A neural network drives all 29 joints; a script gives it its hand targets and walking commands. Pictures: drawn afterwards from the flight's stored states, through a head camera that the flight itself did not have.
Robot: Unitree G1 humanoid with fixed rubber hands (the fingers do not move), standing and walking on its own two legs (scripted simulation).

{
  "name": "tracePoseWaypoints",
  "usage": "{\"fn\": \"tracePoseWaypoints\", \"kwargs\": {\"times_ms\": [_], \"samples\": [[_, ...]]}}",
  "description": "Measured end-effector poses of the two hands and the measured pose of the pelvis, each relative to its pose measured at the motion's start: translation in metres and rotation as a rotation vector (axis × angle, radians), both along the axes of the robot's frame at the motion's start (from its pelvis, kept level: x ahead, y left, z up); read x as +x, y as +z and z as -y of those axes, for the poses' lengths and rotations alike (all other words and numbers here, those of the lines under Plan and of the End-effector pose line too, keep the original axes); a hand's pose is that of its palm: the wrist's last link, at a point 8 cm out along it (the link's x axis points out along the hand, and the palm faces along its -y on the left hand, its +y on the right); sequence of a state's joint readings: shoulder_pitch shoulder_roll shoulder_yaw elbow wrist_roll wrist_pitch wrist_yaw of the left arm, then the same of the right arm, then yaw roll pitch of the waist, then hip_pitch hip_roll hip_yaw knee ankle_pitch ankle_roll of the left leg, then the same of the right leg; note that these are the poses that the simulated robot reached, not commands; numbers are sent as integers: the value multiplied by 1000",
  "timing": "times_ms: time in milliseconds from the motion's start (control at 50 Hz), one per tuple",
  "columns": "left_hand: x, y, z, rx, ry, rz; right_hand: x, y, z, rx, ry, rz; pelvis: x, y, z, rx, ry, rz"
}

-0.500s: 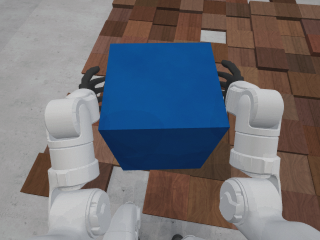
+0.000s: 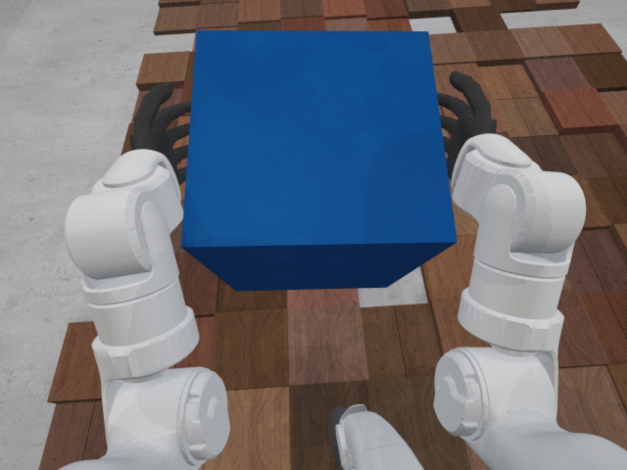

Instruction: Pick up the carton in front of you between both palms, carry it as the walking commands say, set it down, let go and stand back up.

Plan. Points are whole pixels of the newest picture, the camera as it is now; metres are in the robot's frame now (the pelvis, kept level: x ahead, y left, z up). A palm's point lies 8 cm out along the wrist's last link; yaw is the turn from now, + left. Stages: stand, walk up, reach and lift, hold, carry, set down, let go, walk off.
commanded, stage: carry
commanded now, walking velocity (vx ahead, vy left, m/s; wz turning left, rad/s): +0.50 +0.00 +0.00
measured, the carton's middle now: (312, 187) +0.41 -0.06 +0.10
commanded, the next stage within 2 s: none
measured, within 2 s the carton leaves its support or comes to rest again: neither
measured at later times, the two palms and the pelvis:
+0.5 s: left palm (86, 37) +0.69 +0.22 +0.15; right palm (299, 0) +0.70 -0.08 +0.16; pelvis +0.31 +0.05 +0.01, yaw +1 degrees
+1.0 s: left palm out of the picture +0.94 +0.21 +0.13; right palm out of the picture +0.96 -0.09 +0.13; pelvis +0.60 +0.05 +0.00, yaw +3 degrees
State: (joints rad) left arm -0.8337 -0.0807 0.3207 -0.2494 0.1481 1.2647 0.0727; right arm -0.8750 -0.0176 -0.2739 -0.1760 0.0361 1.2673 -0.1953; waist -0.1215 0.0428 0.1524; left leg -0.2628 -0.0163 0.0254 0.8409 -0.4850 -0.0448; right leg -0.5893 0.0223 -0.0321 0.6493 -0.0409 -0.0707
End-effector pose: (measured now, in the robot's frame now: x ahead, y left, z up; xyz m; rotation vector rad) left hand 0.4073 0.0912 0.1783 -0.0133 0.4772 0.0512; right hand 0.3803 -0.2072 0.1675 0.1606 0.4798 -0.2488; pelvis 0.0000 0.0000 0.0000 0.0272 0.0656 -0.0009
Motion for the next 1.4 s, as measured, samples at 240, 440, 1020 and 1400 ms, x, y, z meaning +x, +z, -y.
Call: {"fn": "tracePoseWaypoints", "kwargs": {"times_ms": [240,440,1020,1400], "samples": [[96,5,-101,-36,257,-193,182,27,-106,-54,283,-186,144,34,12,4,30,-31],[245,-8,-132,-22,158,-184,301,16,-133,-119,222,-176,286,5,-34,-35,32,-8],[542,-51,-117,46,132,-244,592,-42,-117,-99,223,-236,611,2,-44,-49,62,-9],[750,-54,-157,18,140,-194,801,-39,-157,-107,215,-185,832,5,-80,-29,41,-9]]}}
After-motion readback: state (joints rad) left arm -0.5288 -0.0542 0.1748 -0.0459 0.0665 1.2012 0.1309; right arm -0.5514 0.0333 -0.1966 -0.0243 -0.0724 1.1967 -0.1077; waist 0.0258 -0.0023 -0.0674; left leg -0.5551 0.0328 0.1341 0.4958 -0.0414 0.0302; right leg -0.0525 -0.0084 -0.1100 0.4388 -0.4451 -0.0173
